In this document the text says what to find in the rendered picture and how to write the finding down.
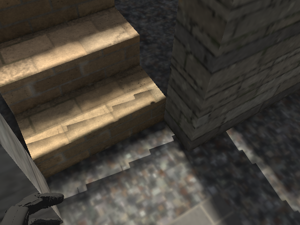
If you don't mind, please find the left robot hand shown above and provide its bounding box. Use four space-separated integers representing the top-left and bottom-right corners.
0 192 64 225

